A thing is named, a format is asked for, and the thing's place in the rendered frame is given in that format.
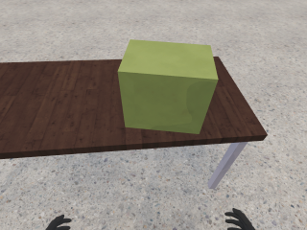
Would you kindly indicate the carton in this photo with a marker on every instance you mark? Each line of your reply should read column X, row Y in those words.
column 166, row 86

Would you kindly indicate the right robot hand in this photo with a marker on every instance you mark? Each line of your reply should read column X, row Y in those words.
column 242, row 221

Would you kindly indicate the left robot hand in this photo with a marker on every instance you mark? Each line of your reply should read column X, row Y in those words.
column 57, row 222

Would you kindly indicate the table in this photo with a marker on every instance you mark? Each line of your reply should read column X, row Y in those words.
column 63, row 107

